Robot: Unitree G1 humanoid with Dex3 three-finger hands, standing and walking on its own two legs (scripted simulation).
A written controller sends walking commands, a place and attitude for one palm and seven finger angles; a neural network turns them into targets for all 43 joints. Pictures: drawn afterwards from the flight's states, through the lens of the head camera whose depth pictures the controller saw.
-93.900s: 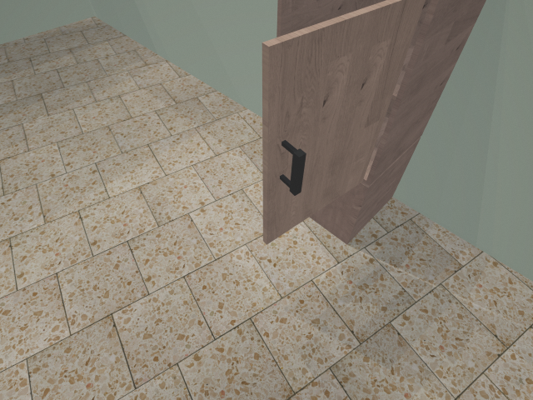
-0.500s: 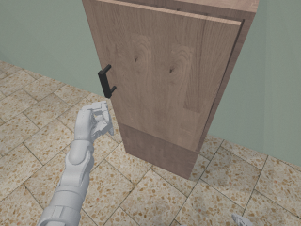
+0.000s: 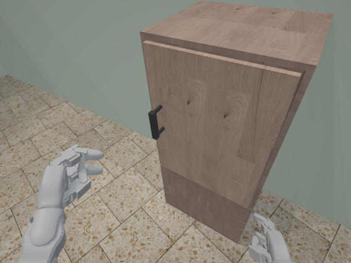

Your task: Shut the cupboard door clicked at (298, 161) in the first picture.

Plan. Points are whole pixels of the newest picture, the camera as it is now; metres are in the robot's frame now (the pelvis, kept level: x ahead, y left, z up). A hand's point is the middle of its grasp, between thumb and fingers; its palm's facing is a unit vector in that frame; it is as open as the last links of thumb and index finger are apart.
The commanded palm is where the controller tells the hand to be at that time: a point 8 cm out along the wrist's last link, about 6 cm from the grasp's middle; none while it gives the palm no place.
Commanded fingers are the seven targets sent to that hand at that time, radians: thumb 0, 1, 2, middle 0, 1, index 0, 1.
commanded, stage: draw the hand back to the body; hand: left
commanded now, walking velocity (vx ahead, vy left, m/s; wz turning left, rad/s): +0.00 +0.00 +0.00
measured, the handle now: (157, 122) +0.59 +0.14 -0.03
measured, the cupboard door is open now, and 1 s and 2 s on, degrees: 0 0 0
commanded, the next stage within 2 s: step back with the hand held close in 0.62 s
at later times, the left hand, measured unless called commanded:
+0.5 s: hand (38, 195) +0.18 +0.26 +0.15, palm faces +0.48 -0.79 -0.38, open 7.3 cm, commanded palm +0.13 +0.30 +0.17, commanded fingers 0.00 0.90 0.90 -0.20 -0.30 -0.20 -0.30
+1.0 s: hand (35, 196) +0.18 +0.27 +0.15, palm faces +0.41 -0.78 -0.47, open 7.4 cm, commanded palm +0.12 +0.31 +0.17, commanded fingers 0.00 0.90 0.90 -0.20 -0.30 -0.20 -0.30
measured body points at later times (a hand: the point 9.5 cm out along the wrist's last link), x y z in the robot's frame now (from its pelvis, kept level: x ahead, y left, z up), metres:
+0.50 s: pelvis -0.01 +0.00 +0.00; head -0.03 -0.03 +0.45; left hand +0.15 +0.30 +0.17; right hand +0.18 -0.23 -0.09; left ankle -0.01 +0.10 -0.74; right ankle -0.01 -0.12 -0.74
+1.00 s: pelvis -0.02 +0.01 +0.00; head -0.02 -0.02 +0.45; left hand +0.15 +0.31 +0.18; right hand +0.15 -0.24 -0.09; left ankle -0.01 +0.10 -0.74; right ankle -0.01 -0.12 -0.74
